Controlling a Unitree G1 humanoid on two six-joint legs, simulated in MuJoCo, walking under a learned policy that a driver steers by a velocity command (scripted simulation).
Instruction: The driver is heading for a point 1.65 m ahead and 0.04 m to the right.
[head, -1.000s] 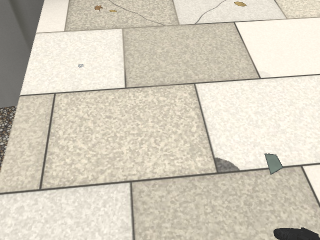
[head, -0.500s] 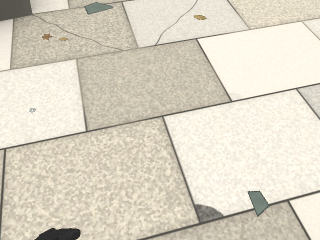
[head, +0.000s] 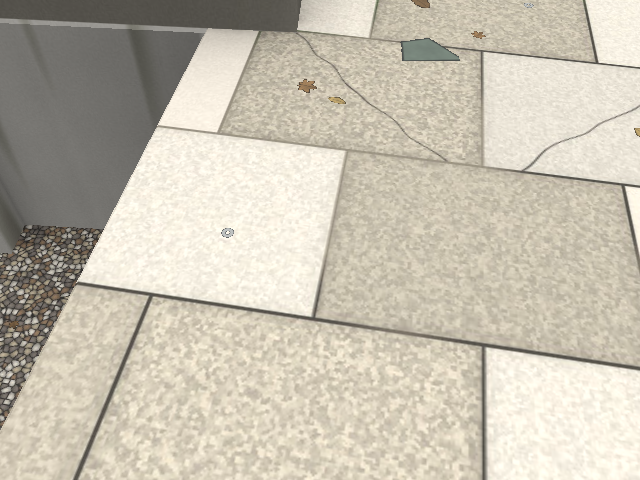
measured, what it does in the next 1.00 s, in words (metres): walks ahead: left foot, then right foot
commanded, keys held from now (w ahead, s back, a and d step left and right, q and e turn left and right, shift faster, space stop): w+q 0.02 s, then w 0.84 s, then no key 0.14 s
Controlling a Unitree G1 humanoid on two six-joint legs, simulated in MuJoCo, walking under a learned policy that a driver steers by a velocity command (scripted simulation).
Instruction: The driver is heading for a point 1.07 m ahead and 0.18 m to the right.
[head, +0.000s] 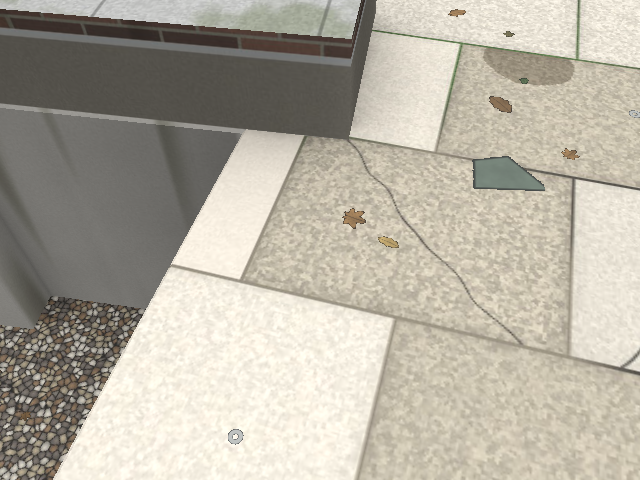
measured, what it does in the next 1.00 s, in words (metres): walks ahead: left foot, then right foot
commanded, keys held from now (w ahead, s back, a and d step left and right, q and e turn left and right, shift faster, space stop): no key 0.76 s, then w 0.24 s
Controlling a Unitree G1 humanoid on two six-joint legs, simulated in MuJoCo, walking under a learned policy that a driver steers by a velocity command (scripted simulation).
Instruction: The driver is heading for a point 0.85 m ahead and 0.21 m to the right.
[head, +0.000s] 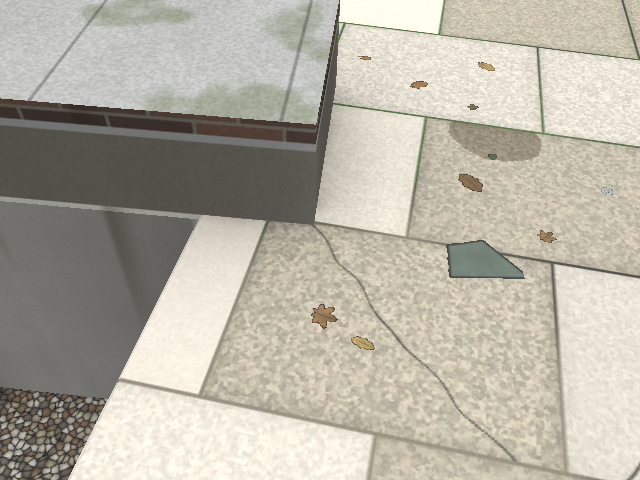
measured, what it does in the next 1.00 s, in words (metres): walks ahead, turning right: right foot, then left foot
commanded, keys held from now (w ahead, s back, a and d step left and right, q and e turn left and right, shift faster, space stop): w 0.20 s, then w+e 0.70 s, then w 0.10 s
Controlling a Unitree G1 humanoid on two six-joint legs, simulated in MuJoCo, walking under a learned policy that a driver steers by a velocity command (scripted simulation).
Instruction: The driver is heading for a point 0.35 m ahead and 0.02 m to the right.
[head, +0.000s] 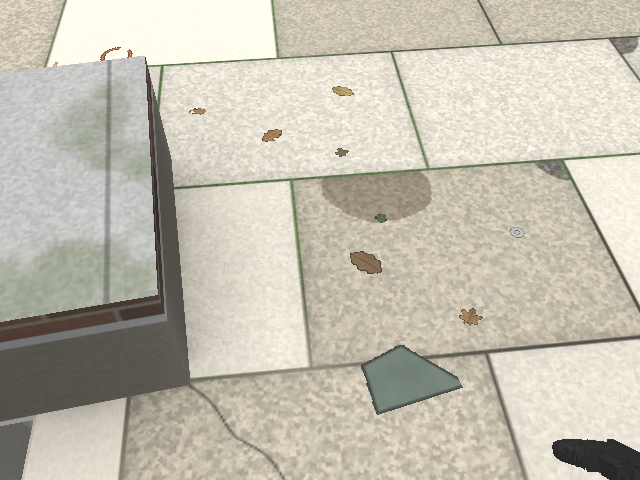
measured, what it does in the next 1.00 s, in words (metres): walks ahead: right foot, then left foot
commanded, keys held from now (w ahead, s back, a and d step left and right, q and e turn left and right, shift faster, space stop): w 0.22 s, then no key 0.78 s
